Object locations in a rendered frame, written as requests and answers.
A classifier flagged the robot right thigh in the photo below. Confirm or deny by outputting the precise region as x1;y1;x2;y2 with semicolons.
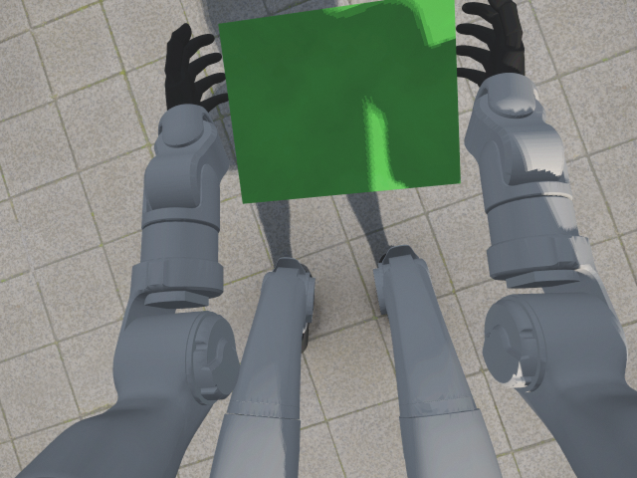
373;255;503;478

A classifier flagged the robot left hand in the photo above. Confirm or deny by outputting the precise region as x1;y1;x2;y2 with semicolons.
164;23;229;113

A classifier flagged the left robot forearm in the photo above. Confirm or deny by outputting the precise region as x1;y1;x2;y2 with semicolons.
112;104;229;389

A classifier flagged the right robot upper arm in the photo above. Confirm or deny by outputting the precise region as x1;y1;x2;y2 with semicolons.
482;293;637;478

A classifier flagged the right robot forearm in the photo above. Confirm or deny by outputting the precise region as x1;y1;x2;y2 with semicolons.
464;73;628;370

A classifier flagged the left robot upper arm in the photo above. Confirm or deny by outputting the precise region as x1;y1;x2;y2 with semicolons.
15;311;240;478

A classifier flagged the robot right hand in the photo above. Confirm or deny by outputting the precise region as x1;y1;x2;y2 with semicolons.
456;0;526;87

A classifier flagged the left robot foot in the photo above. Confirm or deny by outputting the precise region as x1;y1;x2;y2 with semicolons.
302;271;315;353

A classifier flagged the carton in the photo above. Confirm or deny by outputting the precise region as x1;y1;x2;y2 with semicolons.
218;0;461;204

